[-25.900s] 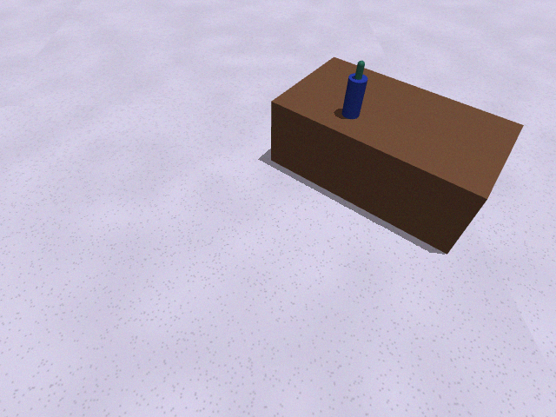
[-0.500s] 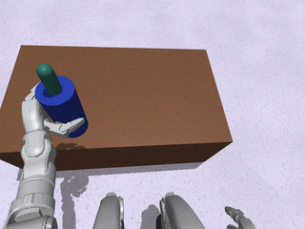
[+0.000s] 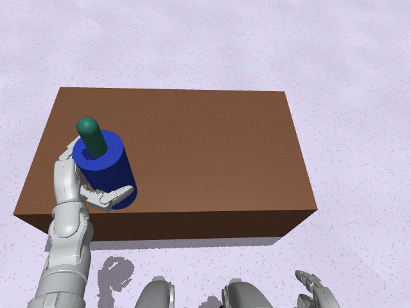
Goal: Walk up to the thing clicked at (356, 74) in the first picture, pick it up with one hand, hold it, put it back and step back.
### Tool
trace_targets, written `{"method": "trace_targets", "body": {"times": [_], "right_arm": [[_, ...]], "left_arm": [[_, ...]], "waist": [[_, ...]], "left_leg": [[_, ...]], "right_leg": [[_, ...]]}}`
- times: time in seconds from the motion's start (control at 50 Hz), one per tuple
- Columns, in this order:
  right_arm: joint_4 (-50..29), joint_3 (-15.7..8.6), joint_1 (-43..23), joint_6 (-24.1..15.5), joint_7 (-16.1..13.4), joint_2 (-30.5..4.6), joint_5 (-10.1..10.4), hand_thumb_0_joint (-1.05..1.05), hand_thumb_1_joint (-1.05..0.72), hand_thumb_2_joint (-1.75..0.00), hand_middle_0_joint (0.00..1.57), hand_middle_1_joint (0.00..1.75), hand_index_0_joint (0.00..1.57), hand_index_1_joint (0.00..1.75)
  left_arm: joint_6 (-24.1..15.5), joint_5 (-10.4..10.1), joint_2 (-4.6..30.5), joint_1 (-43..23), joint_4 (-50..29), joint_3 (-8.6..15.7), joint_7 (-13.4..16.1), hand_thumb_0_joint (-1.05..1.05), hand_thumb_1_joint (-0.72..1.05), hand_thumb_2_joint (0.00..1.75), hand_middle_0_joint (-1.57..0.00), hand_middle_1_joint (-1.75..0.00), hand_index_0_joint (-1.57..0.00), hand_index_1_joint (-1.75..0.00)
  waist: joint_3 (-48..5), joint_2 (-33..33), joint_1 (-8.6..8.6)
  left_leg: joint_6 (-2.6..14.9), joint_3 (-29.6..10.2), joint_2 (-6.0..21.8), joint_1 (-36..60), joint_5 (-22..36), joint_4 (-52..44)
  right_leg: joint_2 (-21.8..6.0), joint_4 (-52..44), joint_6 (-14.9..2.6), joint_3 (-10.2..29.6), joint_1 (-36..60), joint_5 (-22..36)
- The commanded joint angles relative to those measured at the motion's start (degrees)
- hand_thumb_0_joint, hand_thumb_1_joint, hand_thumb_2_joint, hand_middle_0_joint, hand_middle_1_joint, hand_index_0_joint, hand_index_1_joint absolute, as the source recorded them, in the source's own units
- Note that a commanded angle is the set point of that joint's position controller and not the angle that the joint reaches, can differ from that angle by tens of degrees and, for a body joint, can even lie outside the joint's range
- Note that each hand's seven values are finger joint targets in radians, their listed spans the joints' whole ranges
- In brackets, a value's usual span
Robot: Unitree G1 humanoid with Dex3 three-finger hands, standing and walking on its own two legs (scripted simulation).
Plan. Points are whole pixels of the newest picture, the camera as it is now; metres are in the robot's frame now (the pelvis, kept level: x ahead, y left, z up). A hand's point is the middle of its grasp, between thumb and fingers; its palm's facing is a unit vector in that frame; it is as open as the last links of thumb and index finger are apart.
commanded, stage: lift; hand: left
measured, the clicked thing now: (105, 164) +0.37 +0.17 +0.06
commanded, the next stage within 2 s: hold in 0.48 s
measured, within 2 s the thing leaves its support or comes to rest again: neither
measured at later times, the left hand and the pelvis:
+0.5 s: hand (103, 167) +0.36 +0.17 +0.05, palm faces +0.18 -0.98 -0.02, open 11.0 cm; pelvis +0.02 +0.00 +0.02, yaw +0 degrees
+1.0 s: hand (99, 168) +0.35 +0.17 +0.07, palm faces +0.18 -0.98 -0.02, open 11.0 cm; pelvis +0.02 +0.00 +0.03, yaw +0 degrees
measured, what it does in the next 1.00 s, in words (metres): stands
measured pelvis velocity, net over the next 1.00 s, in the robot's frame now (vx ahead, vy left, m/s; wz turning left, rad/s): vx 0.02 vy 0.00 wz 0.00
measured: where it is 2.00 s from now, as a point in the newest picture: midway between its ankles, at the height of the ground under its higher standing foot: outside the picture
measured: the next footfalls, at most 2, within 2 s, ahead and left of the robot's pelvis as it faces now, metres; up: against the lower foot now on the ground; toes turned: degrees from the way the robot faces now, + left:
none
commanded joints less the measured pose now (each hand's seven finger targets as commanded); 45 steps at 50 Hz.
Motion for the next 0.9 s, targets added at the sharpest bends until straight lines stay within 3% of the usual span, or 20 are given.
{"method": "trace_targets", "body": {"times": [0.0,0.04,0.08,0.14,0.18,0.2,0.22,0.24,0.28,0.4,0.42,0.5,0.52,0.58,0.66,0.72,0.74,0.78,0.84,0.88], "right_arm": [[-6.2,-3.1,0.8,-2.0,-1.1,-8.2,0.4,0.00,-0.91,-0.90,0.20,0.30,0.20,0.30],[-5.0,-3.4,2.0,-1.6,-1.1,-8.2,0.2,0.00,-0.91,-0.90,0.20,0.30,0.20,0.30],[-6.2,-3.2,1.0,-1.7,-1.2,-7.7,0.2,0.00,-0.91,-0.90,0.20,0.30,0.20,0.30],[-6.5,-3.1,1.2,-1.6,-1.3,-7.8,0.3,0.00,-0.91,-0.90,0.20,0.30,0.20,0.30],[-6.1,-3.2,1.0,-1.6,-1.2,-7.6,0.4,0.00,-0.91,-0.90,0.20,0.30,0.20,0.30],[-6.4,-3.4,1.5,-1.7,-1.2,-7.9,0.3,0.00,-0.91,-0.90,0.20,0.30,0.20,0.30],[-5.3,-3.4,1.8,-1.6,-1.1,-7.9,0.4,0.00,-0.91,-0.90,0.20,0.30,0.20,0.30],[-6.3,-3.5,1.5,-1.8,-1.1,-8.0,0.4,0.00,-0.91,-0.90,0.20,0.30,0.20,0.30],[-5.3,-3.5,2.3,-1.5,-1.0,-7.9,0.2,0.00,-0.91,-0.90,0.20,0.30,0.20,0.30],[-6.4,-3.4,0.4,-1.7,-0.9,-7.5,0.2,0.00,-0.91,-0.90,0.20,0.30,0.20,0.30],[-5.2,-3.8,1.6,-1.5,-0.9,-7.9,0.1,0.00,-0.91,-0.90,0.20,0.30,0.20,0.30],[-6.8,-3.6,1.0,-1.6,-0.9,-7.8,0.1,0.00,-0.91,-0.90,0.20,0.30,0.20,0.30],[-6.0,-3.6,0.8,-1.6,-0.8,-7.7,0.2,0.00,-0.92,-0.91,0.20,0.30,0.20,0.30],[-6.4,-3.7,0.6,-1.7,-0.9,-7.5,0.2,0.00,-0.92,-0.90,0.20,0.30,0.20,0.30],[-6.3,-3.7,0.2,-2.1,-0.9,-7.8,0.2,0.00,-0.92,-0.90,0.20,0.30,0.20,0.30],[-5.1,-4.1,1.3,-2.0,-0.9,-8.1,0.1,0.00,-0.92,-0.90,0.20,0.30,0.20,0.30],[-5.6,-3.9,0.8,-2.1,-0.8,-7.9,0.2,0.00,-0.92,-0.90,0.20,0.30,0.20,0.30],[-5.4,-4.1,1.3,-2.2,-0.7,-8.2,0.1,0.00,-0.92,-0.90,0.20,0.30,0.20,0.30],[-6.5,-3.9,-0.2,-2.5,-0.8,-7.9,0.2,0.00,-0.92,-0.90,0.20,0.30,0.20,0.30],[-6.0,-4.0,-0.1,-2.4,-0.7,-7.8,0.1,0.00,-0.92,-0.90,0.20,0.30,0.20,0.30]], "left_arm": [[-7.7,-2.5,8.8,-23.5,-22.5,2.7,0.1,0.00,0.06,1.31,-1.26,-1.43,-1.29,-1.44],[-7.1,-2.6,8.5,-21.6,-20.3,3.3,0.1,0.00,0.06,1.32,-1.26,-1.43,-1.28,-1.44],[-7.4,-2.3,9.4,-23.7,-23.5,3.4,0.3,0.00,0.04,1.32,-1.26,-1.44,-1.28,-1.44],[-7.2,-2.5,8.5,-21.0,-24.1,2.7,0.3,0.00,0.05,1.33,-1.26,-1.44,-1.28,-1.45],[-6.8,-2.9,7.6,-19.1,-23.1,2.7,0.0,0.00,0.04,1.33,-1.27,-1.45,-1.29,-1.46],[-6.8,-3.1,8.0,-20.0,-24.6,2.9,0.0,0.00,0.06,1.33,-1.28,-1.45,-1.29,-1.46],[-6.6,-3.0,8.5,-19.0,-23.1,3.2,-0.1,0.00,0.04,1.34,-1.27,-1.45,-1.29,-1.46],[-6.8,-2.8,8.2,-20.3,-26.2,2.1,-0.1,0.00,0.06,1.33,-1.27,-1.45,-1.29,-1.46],[-6.2,-2.6,7.6,-17.4,-24.5,2.0,0.0,0.00,0.05,1.33,-1.26,-1.44,-1.28,-1.45],[-6.2,-2.8,7.0,-17.7,-26.2,2.1,0.4,0.00,0.06,1.34,-1.29,-1.46,-1.30,-1.47],[-6.1,-2.8,7.9,-15.9,-24.2,3.4,0.4,0.00,0.05,1.34,-1.29,-1.46,-1.30,-1.47],[-6.3,-2.9,6.9,-16.4,-28.4,2.0,0.4,0.00,0.10,1.35,-1.29,-1.47,-1.30,-1.48],[-6.1,-2.8,6.6,-15.7,-26.5,1.7,0.2,0.00,0.08,1.36,-1.31,-1.48,-1.32,-1.49],[-6.2,-2.6,7.0,-16.0,-27.9,2.2,0.2,0.00,0.10,1.28,-1.30,-1.47,-1.33,-1.47],[-5.9,-2.8,5.8,-16.5,-28.5,0.7,0.0,0.00,0.10,1.25,-1.27,-1.44,-1.30,-1.43],[-5.5,-2.9,6.7,-13.6,-26.2,2.2,0.0,0.00,0.11,1.27,-1.28,-1.44,-1.30,-1.44],[-5.8,-2.9,5.8,-15.5,-27.9,0.8,-0.1,0.00,0.10,1.27,-1.30,-1.46,-1.32,-1.46],[-5.6,-3.0,5.4,-14.8,-27.3,0.5,0.0,0.00,0.10,1.29,-1.31,-1.47,-1.33,-1.47],[-5.7,-2.8,6.7,-15.4,-29.4,1.5,0.2,0.00,0.11,1.29,-1.31,-1.48,-1.34,-1.48],[-5.3,-2.7,5.5,-14.5,-27.8,1.2,0.4,0.00,0.14,1.30,-1.30,-1.47,-1.33,-1.47]], "waist": [[-24.0,6.2,0.19],[-21.9,3.9,-0.06],[-23.0,4.6,0.31],[-23.8,4.2,0.52],[-20.9,3.1,0.72],[-23.4,3.6,0.33],[-22.4,4.0,0.52],[-23.8,5.3,0.37],[-22.7,4.7,0.28],[-20.1,4.3,0.75],[-19.7,3.9,0.98],[-22.2,4.7,0.83],[-19.5,4.4,0.69],[-19.6,3.9,0.86],[-19.0,5.1,0.34],[-19.8,4.3,1.04],[-18.7,4.3,0.58],[-19.9,4.1,0.43],[-19.0,4.8,1.39],[-17.0,3.6,1.39]], "left_leg": [[0.48,-0.6,-0.6,21.1,12.8,-9.7],[0.63,-0.5,-0.5,20.0,13.2,-9.9],[0.82,0.0,-0.9,19.9,13.9,-10.0],[1.10,0.3,-0.9,21.6,17.0,-10.1],[1.13,0.2,-0.8,21.1,16.9,-10.8],[1.14,0.3,-0.8,22.3,18.5,-10.6],[1.08,0.4,-0.7,23.1,19.0,-10.7],[1.03,0.4,-0.7,24.4,20.3,-11.0],[0.99,0.1,-0.6,25.3,22.2,-11.1],[0.92,0.2,-0.8,24.6,19.8,-13.0],[0.93,0.2,-0.7,24.5,19.6,-13.2],[0.73,0.1,-0.7,27.0,22.5,-13.8],[0.67,0.1,-0.8,25.8,21.2,-14.1],[0.85,0.1,-0.8,26.0,20.5,-14.5],[0.53,-0.1,-0.7,27.5,18.9,-15.8],[0.42,-0.3,-0.4,28.9,22.6,-15.6],[0.37,-0.5,-0.4,28.6,21.2,-16.1],[0.29,-0.6,-0.3,30.0,23.6,-15.9],[0.29,-0.4,-0.4,29.1,22.5,-16.6],[0.24,-0.5,-0.5,28.1,20.5,-17.3]], "right_leg": [[0.4,-9.4,-0.72,0.7,7.9,16.2],[0.5,-10.1,-0.56,0.7,8.7,16.7],[0.1,-10.8,-0.38,1.3,11.2,18.1],[0.0,-11.3,-0.20,1.7,13.1,21.1],[0.1,-12.0,-0.11,1.6,13.2,21.1],[0.1,-11.9,-0.12,1.7,14.3,22.7],[0.1,-12.0,-0.12,1.7,13.7,22.8],[0.0,-12.0,-0.20,1.7,13.9,23.8],[0.2,-12.3,-0.18,1.4,13.8,24.8],[0.1,-13.7,-0.17,1.6,15.7,23.0],[0.2,-14.0,-0.20,1.6,15.7,22.5],[0.2,-14.1,-0.26,1.3,17.4,24.9],[0.2,-14.1,-0.24,1.3,16.7,23.6],[0.1,-14.9,-0.15,1.6,17.5,23.6],[0.1,-15.4,-0.33,1.3,16.7,21.5],[0.4,-15.1,-0.38,0.9,17.2,23.5],[0.4,-15.2,-0.41,0.9,16.8,22.3],[0.5,-15.2,-0.43,0.5,17.2,23.6],[0.4,-15.8,-0.46,0.8,17.7,23.1],[0.4,-16.0,-0.48,0.7,17.5,21.5]]}}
